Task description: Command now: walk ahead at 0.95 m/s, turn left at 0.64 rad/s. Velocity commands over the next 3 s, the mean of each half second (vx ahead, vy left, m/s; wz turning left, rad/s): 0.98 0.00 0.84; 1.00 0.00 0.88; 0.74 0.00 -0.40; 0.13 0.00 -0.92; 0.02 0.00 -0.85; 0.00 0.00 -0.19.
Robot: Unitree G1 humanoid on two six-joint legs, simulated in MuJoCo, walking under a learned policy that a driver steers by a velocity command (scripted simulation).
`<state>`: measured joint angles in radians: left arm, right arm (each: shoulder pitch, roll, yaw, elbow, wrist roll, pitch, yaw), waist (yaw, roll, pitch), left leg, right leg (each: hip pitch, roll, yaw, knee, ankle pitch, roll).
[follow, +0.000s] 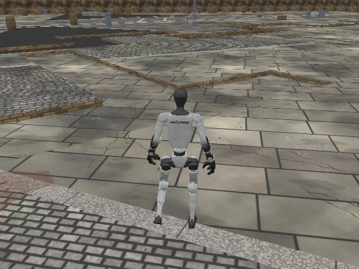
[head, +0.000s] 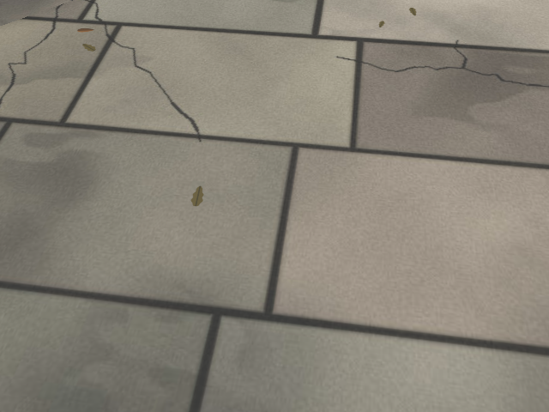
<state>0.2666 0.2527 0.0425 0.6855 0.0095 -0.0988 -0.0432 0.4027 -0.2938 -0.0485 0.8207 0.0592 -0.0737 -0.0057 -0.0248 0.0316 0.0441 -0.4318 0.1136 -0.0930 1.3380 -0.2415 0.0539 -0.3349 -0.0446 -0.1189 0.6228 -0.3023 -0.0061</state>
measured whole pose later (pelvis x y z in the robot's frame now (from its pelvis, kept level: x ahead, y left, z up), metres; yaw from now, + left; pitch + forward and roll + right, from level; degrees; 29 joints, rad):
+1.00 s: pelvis +0.80 +0.18 +0.01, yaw +53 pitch +0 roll -4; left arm 0.43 0.31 0.10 0.77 0.00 -0.11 -0.02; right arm 0.14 -0.32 -0.06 0.61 0.04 -0.04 0.01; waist 0.08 0.05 0.03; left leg -0.68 0.05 -0.07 1.27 -0.29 0.08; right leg -0.11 0.05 -0.06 0.39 -0.28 0.00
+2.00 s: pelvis +1.14 +0.59 +0.01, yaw +9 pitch +2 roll +2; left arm 0.19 0.34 0.09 0.55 -0.02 0.06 0.03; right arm 0.00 -0.31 -0.06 0.72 0.00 -0.01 -0.01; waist 0.03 -0.01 0.08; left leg -0.51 -0.06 -0.19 0.75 -0.29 -0.07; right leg -0.38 0.17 0.25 0.50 -0.11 -0.06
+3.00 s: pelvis +1.16 +0.62 +0.01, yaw -20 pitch -1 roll +0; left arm 0.15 0.24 0.01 0.75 0.02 0.01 0.00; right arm 0.18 -0.26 -0.02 0.79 -0.01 0.01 -0.01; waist -0.01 -0.01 0.02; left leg -0.22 0.03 0.01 0.51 -0.29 -0.02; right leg -0.22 0.03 0.03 0.50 -0.28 -0.01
